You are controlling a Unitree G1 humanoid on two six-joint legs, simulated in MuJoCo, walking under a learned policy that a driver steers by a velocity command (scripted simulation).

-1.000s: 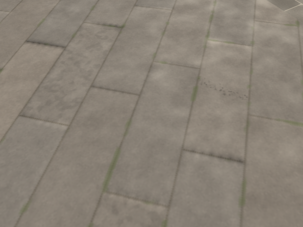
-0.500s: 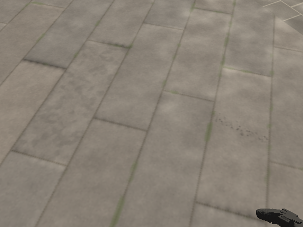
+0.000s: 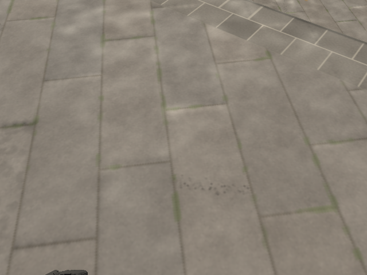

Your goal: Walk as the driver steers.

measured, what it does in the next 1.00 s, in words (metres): walks ahead, turning left: left foot, then right foot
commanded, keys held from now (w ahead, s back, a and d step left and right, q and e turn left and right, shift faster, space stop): w+q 0.22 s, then q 0.72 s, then w+q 0.06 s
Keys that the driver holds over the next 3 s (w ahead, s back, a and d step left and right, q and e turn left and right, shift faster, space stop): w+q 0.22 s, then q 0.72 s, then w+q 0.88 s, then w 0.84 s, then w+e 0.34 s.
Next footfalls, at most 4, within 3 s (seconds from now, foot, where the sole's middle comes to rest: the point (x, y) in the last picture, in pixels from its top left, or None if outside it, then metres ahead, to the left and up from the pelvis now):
0.52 left None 0.41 0.11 -0.76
0.98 right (221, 267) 0.47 -0.11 -0.76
1.48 left None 0.45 0.25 -0.76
1.94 right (90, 193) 0.80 0.38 -0.76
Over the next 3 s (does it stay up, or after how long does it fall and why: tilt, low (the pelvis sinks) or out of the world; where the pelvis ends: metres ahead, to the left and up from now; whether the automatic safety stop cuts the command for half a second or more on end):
stays up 0.90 0.81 0.00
